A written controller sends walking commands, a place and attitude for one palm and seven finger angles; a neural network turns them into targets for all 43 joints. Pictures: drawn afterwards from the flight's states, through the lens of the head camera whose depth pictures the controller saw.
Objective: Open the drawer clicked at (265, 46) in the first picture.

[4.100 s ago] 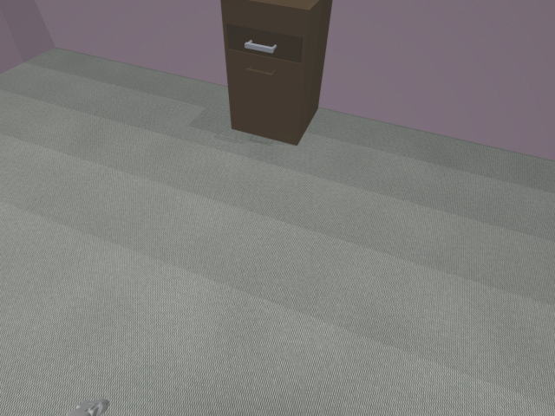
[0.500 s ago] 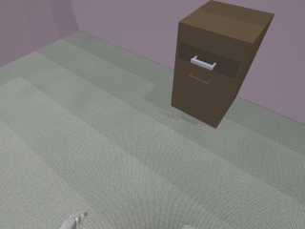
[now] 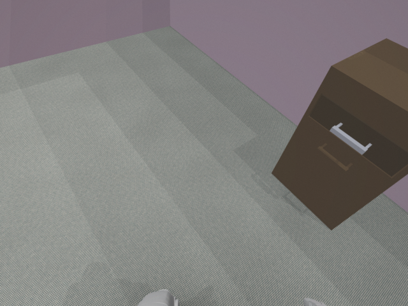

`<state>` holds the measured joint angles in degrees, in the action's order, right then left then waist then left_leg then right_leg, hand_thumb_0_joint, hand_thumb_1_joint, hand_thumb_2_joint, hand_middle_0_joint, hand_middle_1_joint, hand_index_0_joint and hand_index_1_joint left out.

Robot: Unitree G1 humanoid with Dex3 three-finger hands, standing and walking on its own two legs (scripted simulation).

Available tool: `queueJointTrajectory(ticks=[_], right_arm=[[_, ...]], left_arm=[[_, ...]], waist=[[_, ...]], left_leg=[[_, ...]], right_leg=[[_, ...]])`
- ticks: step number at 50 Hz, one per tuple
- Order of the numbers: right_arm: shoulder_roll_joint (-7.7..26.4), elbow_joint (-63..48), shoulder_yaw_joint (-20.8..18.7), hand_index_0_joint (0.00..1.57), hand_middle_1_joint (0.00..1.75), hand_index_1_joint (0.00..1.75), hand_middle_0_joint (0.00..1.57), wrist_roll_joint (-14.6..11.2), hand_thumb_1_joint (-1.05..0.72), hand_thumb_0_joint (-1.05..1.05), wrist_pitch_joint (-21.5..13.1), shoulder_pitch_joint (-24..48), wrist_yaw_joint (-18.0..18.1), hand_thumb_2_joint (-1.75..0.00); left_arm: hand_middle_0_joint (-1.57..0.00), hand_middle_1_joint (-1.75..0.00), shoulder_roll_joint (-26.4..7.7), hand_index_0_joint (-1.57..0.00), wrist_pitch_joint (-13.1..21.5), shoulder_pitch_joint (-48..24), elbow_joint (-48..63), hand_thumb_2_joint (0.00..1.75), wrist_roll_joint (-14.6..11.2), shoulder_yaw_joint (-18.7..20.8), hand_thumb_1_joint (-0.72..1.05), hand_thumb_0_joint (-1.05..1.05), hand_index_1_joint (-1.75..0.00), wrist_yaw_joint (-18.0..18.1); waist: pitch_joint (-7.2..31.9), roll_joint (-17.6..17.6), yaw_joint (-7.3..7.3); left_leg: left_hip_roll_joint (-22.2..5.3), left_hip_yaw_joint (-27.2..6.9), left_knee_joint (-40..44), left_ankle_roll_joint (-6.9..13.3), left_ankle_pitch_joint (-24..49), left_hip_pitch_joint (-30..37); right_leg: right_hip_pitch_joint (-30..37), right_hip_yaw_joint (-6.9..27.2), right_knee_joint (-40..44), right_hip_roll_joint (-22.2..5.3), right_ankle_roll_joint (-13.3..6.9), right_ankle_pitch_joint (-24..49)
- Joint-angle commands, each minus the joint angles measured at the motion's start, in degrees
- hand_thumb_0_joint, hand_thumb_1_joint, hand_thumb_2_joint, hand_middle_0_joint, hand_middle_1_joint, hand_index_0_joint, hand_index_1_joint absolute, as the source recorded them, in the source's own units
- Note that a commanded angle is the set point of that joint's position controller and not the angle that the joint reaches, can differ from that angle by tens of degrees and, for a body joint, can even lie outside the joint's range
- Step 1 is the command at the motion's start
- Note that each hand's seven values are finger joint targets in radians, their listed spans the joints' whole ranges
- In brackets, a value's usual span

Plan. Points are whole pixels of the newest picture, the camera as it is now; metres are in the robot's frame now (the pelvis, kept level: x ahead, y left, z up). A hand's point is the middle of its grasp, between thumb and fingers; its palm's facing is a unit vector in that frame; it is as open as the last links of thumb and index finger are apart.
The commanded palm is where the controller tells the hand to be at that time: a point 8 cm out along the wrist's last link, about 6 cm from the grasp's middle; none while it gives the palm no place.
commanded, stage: turn to face it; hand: left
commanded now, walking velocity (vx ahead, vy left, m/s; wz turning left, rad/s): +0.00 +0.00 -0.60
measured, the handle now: (350, 137) +0.77 -0.51 -0.19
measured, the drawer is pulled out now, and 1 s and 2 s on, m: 0.00 0.00 0.00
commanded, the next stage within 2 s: take the last steps up to it in 1.26 s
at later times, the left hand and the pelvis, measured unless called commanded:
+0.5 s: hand (142, 258) +0.23 +0.16 -0.15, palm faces -0.19 -0.96 -0.23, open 7.4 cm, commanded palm none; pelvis +0.10 -0.01 +0.01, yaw -14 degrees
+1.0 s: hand (155, 222) +0.32 +0.15 -0.16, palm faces -0.43 -0.88 -0.21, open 7.4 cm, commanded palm none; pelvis +0.14 +0.01 +0.01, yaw -31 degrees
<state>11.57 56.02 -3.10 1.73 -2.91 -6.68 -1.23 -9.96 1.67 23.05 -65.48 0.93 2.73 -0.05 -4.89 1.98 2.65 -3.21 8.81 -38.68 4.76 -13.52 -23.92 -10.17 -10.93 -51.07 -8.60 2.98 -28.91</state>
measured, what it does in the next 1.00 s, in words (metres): walks ahead, turning right: right foot, then left foot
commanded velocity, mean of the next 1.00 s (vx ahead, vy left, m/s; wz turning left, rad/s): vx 0.00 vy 0.00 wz -0.58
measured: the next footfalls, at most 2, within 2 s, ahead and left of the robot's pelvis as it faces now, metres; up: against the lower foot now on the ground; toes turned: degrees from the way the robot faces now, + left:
right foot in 0.52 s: +0.15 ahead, -0.14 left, +0.00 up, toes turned -23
left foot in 0.94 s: +0.24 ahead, +0.09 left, +0.00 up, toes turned -25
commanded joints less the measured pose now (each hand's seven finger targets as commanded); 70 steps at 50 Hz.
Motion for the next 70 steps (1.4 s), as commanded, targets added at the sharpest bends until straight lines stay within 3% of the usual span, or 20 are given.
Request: queueJointTrajectory(ticks=[1, 3, 7, 20, 24, 25, 26, 27, 29, 33, 41, 45, 46, 47, 48, 52, 62, 65, 67, 70], right_arm=[[8.01, 1.77, -1.12, 0.2, 0.3, 0.3, 0.2, -0.68, -0.9, 0.0, -0.66, -12.68, 2.52, -0.9], [5.24, 1.68, 0.19, 0.2, 0.3, 0.3, 0.2, -0.93, -0.9, 0.0, -1.51, -8.68, 2.74, -0.9], [3.57, 1.71, 0.13, 0.2, 0.3, 0.3, 0.2, -0.93, -0.9, 0.0, -1.16, -7.66, 3.06, -0.9], [7.47, 0.32, -2.06, 0.2, 0.3, 0.3, 0.2, -0.1, -0.9, 0.0, 1.81, -9.95, 3.19, -0.9], [9.38, -0.88, -2.69, 0.2, 0.3, 0.3, 0.2, -0.49, -0.9, 0.0, 2.46, -8.44, 2.61, -0.9], [8.65, -1.94, -2.6, 0.2, 0.3, 0.3, 0.2, -0.98, -0.9, 0.0, 2.55, -8.48, 2.17, -0.9], [4.18, -4.69, -1.53, 0.2, 0.3, 0.3, 0.2, -1.2, -0.9, 0.0, 2.59, -7.09, 1.9, -0.9], [4.73, -6.34, -1.14, 0.2, 0.3, 0.3, 0.2, -1.43, -0.9, 0.0, 3.4, -3.82, 2.79, -0.9], [5.28, -6.5, -1.19, 0.2, 0.3, 0.3, 0.2, -1.19, -0.9, 0.0, 3.88, -1.63, 2.86, -0.9], [4.74, -4.36, -1.01, 0.2, 0.3, 0.3, 0.2, -0.69, -0.9, 0.0, 4.72, -5.88, 2.54, -0.9], [5.5, -7.52, -0.94, 0.2, 0.3, 0.3, 0.2, -1.27, -0.9, 0.0, 4.19, -3.02, 2.62, -0.9], [6.37, -6.67, -1.08, 0.2, 0.3, 0.3, 0.2, -1.6, -0.9, 0.0, 3.3, -8.93, 3.15, -0.9], [9.49, -6.37, -1.44, 0.2, 0.3, 0.3, 0.2, -1.23, -0.9, 0.0, 2.62, -11.35, 3.38, -0.9], [15.19, -7.63, -2.34, 0.2, 0.3, 0.3, 0.2, -0.46, -0.9, 0.0, 2.65, -10.15, 3.24, -0.9], [15.61, -8.67, -2.33, 0.2, 0.3, 0.3, 0.2, -0.26, -0.9, 0.0, 3.03, -7.74, 3.1, -0.9], [9.99, -10.17, -0.88, 0.2, 0.3, 0.3, 0.2, -0.11, -0.9, 0.0, 2.46, -1.58, 3.36, -0.9], [12.22, -4.32, -2.68, 0.2, 0.3, 0.3, 0.2, -0.14, -0.9, 0.0, 3.02, -10.79, 2.64, -0.9], [11.2, -3.83, -2.77, 0.2, 0.3, 0.3, 0.2, -0.88, -0.9, 0.0, 3.29, -9.72, 2.21, -0.9], [4.52, -6.89, -0.68, 0.2, 0.3, 0.3, 0.2, -1.28, -0.9, 0.0, 3.88, -6.21, 2.16, -0.9], [5.92, -3.94, -0.81, 0.2, 0.3, 0.3, 0.2, -0.69, -0.9, 0.0, 5.11, -6.11, 2.81, -0.9]], left_arm=[[-0.2, -0.3, -3.5, -0.2, 1.43, -4.72, 5.36, 0.9, 0.14, 0.38, 0.9, 0.0, -0.3, 0.49], [-0.2, -0.3, -1.62, -0.2, -0.09, -0.23, 3.06, 0.9, 0.11, 0.14, 0.9, 0.0, -0.3, 0.67], [-0.2, -0.3, -1.04, -0.2, -2.52, 1.9, 2.45, 0.9, 0.26, 0.94, 0.9, 0.0, -0.3, 1.08], [-0.2, -0.3, -3.38, -0.2, -4.05, -14.52, 13.95, 0.9, 0.52, 2.51, 0.9, 0.0, -0.3, -0.53], [-0.2, -0.3, -5.32, -0.2, -2.8, -8.95, 14.09, 0.9, 0.6, 2.87, 0.9, 0.0, -0.3, -0.56], [-0.2, -0.3, -9.05, -0.2, -1.89, -4.18, 12.96, 0.9, 0.84, 3.46, 0.9, 0.0, -0.3, -0.2], [-0.2, -0.3, -15.8, -0.2, -1.2, 0.15, 12.23, 0.9, 0.97, 4.77, 0.9, 0.0, -0.3, 0.59], [-0.2, -0.3, -16.58, -0.2, -1.69, 1.61, 12.04, 0.9, -0.47, 4.77, 0.9, 0.0, -0.3, 1.35], [-0.2, -0.3, -14.45, -0.2, -2.12, -5.98, 14.22, 0.9, -0.39, 4.41, 0.9, 0.0, -0.3, 1.68], [-0.2, -0.3, -12.45, -0.2, -1.98, -13.54, 16.37, 0.9, 0.19, 3.7, 0.9, 0.0, -0.3, 1.6], [-0.2, -0.3, -15.08, -0.2, -3.0, -13.36, 16.72, 0.9, 0.5, 4.56, 0.9, 0.0, -0.3, 0.46], [-0.2, -0.3, -14.2, -0.2, -3.87, -16.79, 17.76, 0.9, -0.07, 4.49, 0.9, 0.0, -0.3, 0.34], [-0.2, -0.3, -11.5, -0.2, -4.15, -17.0, 19.15, 0.9, -0.51, 3.95, 0.9, 0.0, -0.3, 0.23], [-0.2, -0.3, -7.99, -0.2, -4.25, -15.42, 20.56, 0.9, -0.72, 3.38, 0.9, 0.0, -0.3, -0.45], [-0.2, -0.3, -10.01, -0.2, -4.57, -15.61, 20.26, 0.9, 0.2, 3.68, 0.9, 0.0, -0.3, -0.45], [-0.2, -0.3, -9.17, -0.2, -4.89, -13.29, 17.75, 0.9, 0.48, 4.15, 0.9, 0.0, -0.3, -1.67], [-0.2, -0.3, -5.68, -0.2, -3.95, -16.74, 17.73, 0.9, -0.16, 1.86, 0.9, 0.0, -0.3, -1.12], [-0.2, -0.3, -8.44, -0.2, -2.85, -9.95, 15.11, 0.9, 0.08, 2.3, 0.9, 0.0, -0.3, -0.58], [-0.2, -0.3, -17.07, -0.2, -2.01, -4.98, 13.08, 0.9, 0.17, 3.6, 0.9, 0.0, -0.3, 0.74], [-0.2, -0.3, -12.47, -0.2, -2.46, -10.37, 12.98, 0.9, -0.05, 3.23, 0.9, 0.0, -0.3, 1.43]], waist=[[6.74, -6.13, -5.68], [6.08, -8.1, -2.34], [4.6, -7.88, -0.69], [1.64, -10.8, -5.0], [6.21, -7.79, -1.36], [9.3, -0.32, 0.98], [11.34, 15.84, 2.6], [12.47, 10.35, 3.32], [9.08, 8.53, 1.03], [8.14, 3.68, -2.97], [8.17, 7.24, -1.77], [8.98, 5.91, -5.15], [9.65, -3.38, -6.07], [7.63, -21.5, -4.96], [5.81, -19.51, -5.11], [2.95, -11.27, -1.78], [7.32, -15.65, -5.71], [9.65, -9.64, -2.19], [10.09, 11.32, 0.66], [6.48, 10.19, -1.39]], left_leg=[[-18.42, -18.99, 20.96, 3.12, 25.39, 22.0], [-15.16, -8.62, 21.99, 0.5, 33.37, 16.66], [-14.06, -2.78, 23.76, -0.25, 33.87, 13.34], [-19.18, 1.09, 16.79, 2.7, 30.07, 21.6], [-17.59, 5.41, 3.82, -1.4, 31.52, 20.07], [-14.84, 7.58, -8.43, -4.61, 24.07, 11.89], [-4.89, 7.72, -24.59, -8.8, -17.51, -7.18], [-3.58, -3.45, -30.38, -9.05, -24.82, -8.74], [-4.62, -8.31, -33.73, -9.13, -17.89, -11.34], [-4.18, -7.02, -23.37, -10.55, -11.53, -4.99], [-0.22, -6.03, -6.96, -10.2, -10.99, 1.1], [0.98, -5.36, 12.4, -8.97, -1.14, 15.12], [-6.06, -12.19, 20.59, -6.8, -1.94, 20.76], [-20.63, -27.19, 25.68, -1.41, 1.96, 22.04], [-25.79, -29.89, 26.92, 2.69, -2.23, 14.28], [-14.84, -12.02, 23.13, 0.89, 8.97, 11.65], [-16.73, -6.13, 14.88, 2.36, 30.97, 21.71], [-13.32, -2.32, 6.15, -3.14, 20.29, 13.97], [-3.57, -0.75, -13.04, -8.82, -22.37, -7.01], [-4.01, -8.13, -24.68, -8.48, -15.52, -9.06]], right_leg=[[-23.86, 9.0, -21.72, -0.76, -1.2, 5.77], [-17.78, 9.65, -17.34, -0.38, -0.49, 9.21], [-16.21, 10.03, -15.43, 1.84, 0.01, 13.69], [-18.3, 4.95, 4.52, 3.51, -0.5, 8.08], [-5.58, 2.7, 18.28, 6.52, -2.64, 15.51], [5.24, 8.76, 24.21, 2.21, -4.99, 29.18], [16.1, 32.25, 26.81, -14.15, -13.23, 57.65], [12.87, 32.62, 28.03, -16.91, -18.34, 61.44], [7.45, 30.58, 30.57, -11.79, -16.64, 44.24], [0.47, 22.12, 30.28, -6.09, -13.48, 41.33], [-1.69, 27.95, 29.35, -3.08, -13.23, 34.26], [-8.74, 28.69, 24.01, 0.36, -8.48, 29.26], [-14.73, 24.82, 17.49, 5.2, -5.59, 20.75], [-24.4, 15.53, 4.22, 12.58, -1.73, -0.19], [-23.27, 14.77, -7.62, 9.87, -0.67, -4.8], [-21.98, 12.44, -18.1, 7.41, 0.6, 5.49], [-11.83, 5.46, 10.0, 7.61, -0.52, 2.52], [3.62, 6.69, 29.6, 6.55, -2.18, 20.78], [13.11, 27.57, 30.64, -15.06, -12.22, 52.66], [5.99, 24.04, 34.0, -8.82, -14.23, 32.15]])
